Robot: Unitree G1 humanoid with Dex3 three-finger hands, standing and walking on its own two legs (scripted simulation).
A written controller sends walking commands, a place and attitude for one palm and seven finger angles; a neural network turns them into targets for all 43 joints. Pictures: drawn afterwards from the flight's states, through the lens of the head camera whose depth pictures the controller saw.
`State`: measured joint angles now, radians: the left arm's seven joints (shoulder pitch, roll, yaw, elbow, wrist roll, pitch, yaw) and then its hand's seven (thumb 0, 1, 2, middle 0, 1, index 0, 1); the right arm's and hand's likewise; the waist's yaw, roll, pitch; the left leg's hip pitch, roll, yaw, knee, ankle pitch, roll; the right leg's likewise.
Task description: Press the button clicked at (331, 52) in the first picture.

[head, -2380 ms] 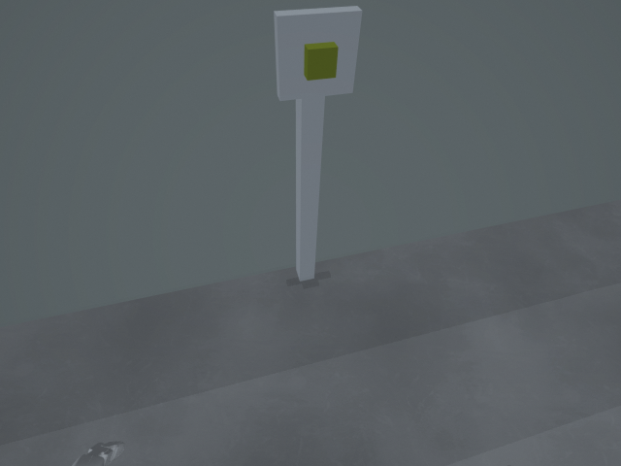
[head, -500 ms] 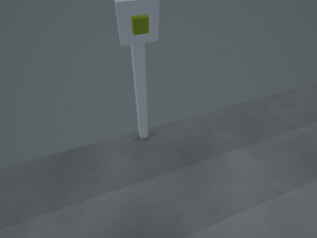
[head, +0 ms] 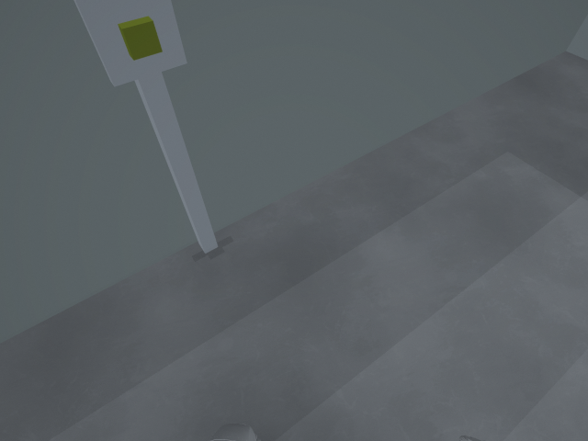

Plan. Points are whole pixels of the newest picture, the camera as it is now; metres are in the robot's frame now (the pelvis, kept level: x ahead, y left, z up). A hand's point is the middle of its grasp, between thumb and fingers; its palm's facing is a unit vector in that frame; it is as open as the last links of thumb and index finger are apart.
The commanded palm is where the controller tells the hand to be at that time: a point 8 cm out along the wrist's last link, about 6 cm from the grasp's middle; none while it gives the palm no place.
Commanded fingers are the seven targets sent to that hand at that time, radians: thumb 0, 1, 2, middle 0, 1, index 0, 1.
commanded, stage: walk to a spot facing it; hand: left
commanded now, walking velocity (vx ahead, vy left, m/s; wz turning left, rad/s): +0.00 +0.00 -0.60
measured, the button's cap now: (140, 37) +0.83 +0.42 +0.11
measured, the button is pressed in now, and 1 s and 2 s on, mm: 0 0 0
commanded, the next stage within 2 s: turn to face it in 1.72 s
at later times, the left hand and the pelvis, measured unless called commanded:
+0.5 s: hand out of the picture +0.10 +0.24 -0.17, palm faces -0.29 -0.93 -0.20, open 7.4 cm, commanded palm none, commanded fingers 0.00 0.90 0.90 -0.20 -0.30 -0.20 -0.30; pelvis -0.03 +0.05 +0.00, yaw -20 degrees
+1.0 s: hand (241, 430) +0.16 +0.11 -0.17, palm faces -0.52 -0.84 -0.17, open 7.4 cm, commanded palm none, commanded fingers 0.00 0.90 0.90 -0.20 -0.30 -0.20 -0.30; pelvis +0.07 -0.05 +0.00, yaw -34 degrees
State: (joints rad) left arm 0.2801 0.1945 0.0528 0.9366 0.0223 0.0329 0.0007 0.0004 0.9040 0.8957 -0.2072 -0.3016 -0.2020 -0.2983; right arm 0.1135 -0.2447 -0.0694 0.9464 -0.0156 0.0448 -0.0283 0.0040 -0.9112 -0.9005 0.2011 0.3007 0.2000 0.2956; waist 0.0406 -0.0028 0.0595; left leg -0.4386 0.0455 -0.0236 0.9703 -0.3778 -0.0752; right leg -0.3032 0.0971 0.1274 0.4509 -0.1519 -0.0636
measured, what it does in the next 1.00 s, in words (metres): steps on the spot, turning right: left foot, then right foot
